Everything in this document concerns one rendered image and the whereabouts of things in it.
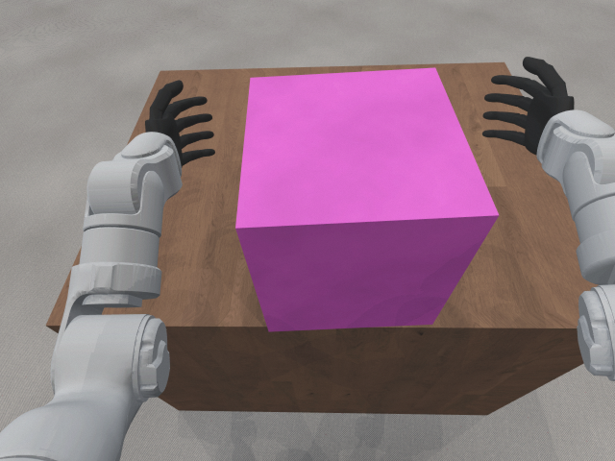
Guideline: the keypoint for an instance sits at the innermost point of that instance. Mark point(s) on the left robot forearm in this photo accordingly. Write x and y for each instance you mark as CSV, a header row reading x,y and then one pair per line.
x,y
122,229

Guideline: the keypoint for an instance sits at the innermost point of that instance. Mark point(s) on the left robot upper arm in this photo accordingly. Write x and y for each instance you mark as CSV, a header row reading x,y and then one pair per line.
x,y
107,366

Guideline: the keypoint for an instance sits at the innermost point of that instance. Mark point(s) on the right robot upper arm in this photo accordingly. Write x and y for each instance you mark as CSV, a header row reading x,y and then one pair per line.
x,y
596,330

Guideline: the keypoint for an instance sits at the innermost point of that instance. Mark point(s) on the right robot forearm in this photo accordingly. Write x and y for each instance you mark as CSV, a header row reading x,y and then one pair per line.
x,y
578,150

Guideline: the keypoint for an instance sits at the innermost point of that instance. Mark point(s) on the robot left hand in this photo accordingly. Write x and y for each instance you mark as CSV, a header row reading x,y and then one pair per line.
x,y
162,120

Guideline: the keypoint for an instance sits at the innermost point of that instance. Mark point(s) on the robot right hand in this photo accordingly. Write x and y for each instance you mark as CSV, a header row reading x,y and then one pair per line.
x,y
548,101

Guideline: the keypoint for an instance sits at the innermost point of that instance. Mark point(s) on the pedestal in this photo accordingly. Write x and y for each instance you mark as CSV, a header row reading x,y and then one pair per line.
x,y
508,328

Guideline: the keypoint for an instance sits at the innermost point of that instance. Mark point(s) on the carton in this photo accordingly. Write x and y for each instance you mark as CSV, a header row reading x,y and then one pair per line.
x,y
360,202

